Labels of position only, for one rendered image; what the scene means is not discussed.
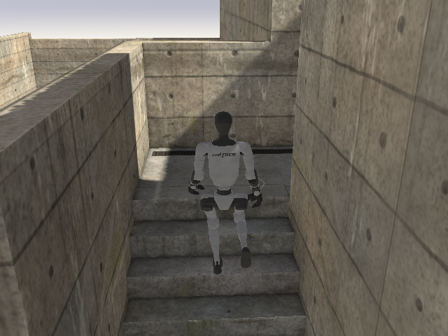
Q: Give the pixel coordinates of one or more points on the robot left hand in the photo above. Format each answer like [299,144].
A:
[192,191]

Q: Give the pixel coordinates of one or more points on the robot torso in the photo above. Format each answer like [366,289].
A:
[223,170]

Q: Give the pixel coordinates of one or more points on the robot right forearm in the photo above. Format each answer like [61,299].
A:
[254,184]

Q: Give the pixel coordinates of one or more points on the robot right hand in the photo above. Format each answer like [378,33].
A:
[259,199]

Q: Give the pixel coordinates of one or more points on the left robot shin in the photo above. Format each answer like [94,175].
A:
[214,241]

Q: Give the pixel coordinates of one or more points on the robot right upper arm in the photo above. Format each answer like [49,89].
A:
[245,148]

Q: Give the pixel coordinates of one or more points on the robot left forearm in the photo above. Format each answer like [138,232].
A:
[193,183]

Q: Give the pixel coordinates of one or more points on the robot left upper arm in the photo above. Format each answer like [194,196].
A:
[201,150]

